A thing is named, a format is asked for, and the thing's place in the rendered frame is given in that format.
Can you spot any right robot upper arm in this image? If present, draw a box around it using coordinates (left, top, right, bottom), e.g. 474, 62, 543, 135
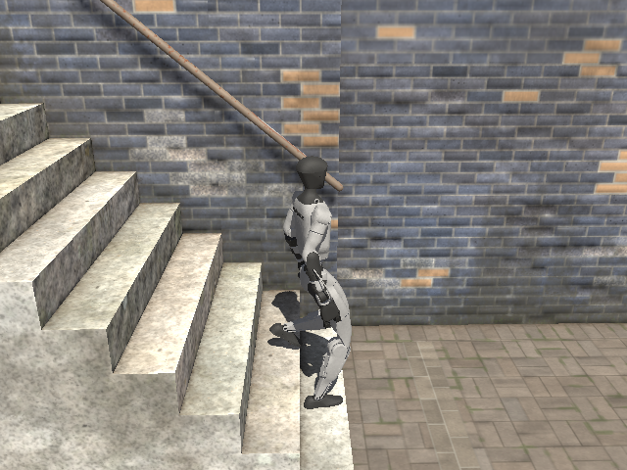
302, 205, 332, 263

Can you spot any left robot forearm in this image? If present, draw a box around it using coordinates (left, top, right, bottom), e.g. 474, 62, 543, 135
284, 233, 303, 262

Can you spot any left robot upper arm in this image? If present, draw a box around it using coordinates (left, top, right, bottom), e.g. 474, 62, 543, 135
283, 191, 304, 238

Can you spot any robot torso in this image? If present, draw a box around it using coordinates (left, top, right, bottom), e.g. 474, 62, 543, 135
293, 194, 331, 295

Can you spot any right robot forearm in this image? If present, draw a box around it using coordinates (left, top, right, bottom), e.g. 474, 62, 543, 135
306, 252, 330, 306

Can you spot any robot right hand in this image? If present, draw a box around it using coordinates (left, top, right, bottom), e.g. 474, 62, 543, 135
320, 302, 341, 329

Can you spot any robot left thigh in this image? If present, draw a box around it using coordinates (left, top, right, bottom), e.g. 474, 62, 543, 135
298, 269, 350, 314

